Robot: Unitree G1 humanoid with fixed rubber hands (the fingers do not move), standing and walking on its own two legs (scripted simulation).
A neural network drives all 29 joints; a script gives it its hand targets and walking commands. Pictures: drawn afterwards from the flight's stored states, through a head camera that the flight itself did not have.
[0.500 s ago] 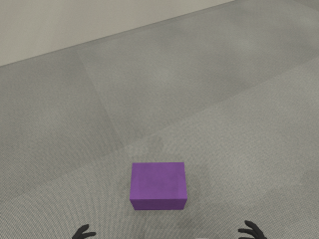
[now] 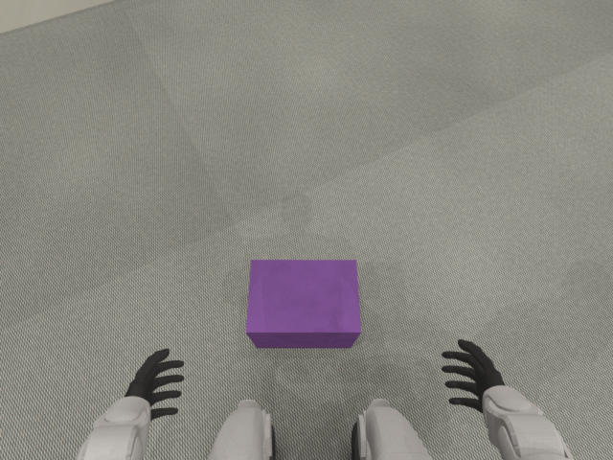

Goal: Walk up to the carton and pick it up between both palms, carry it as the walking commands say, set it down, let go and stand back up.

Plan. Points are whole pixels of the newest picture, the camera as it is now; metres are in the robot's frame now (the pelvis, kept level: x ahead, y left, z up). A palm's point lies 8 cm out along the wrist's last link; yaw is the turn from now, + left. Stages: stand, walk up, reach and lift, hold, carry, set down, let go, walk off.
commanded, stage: reach and lift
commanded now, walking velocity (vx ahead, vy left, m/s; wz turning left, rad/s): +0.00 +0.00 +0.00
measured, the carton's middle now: (303, 306) +0.45 +0.02 -0.60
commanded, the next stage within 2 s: none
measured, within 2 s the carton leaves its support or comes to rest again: neither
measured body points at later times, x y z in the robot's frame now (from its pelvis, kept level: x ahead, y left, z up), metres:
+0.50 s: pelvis -0.06 +0.00 -0.04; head +0.15 +0.01 +0.36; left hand +0.33 +0.24 -0.14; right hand +0.32 -0.23 -0.14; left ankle +0.03 +0.13 -0.69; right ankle +0.02 -0.14 -0.69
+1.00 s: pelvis -0.05 +0.01 -0.07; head +0.25 +0.02 +0.26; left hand +0.48 +0.25 -0.17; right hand +0.46 -0.22 -0.17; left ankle +0.03 +0.13 -0.69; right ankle +0.02 -0.14 -0.69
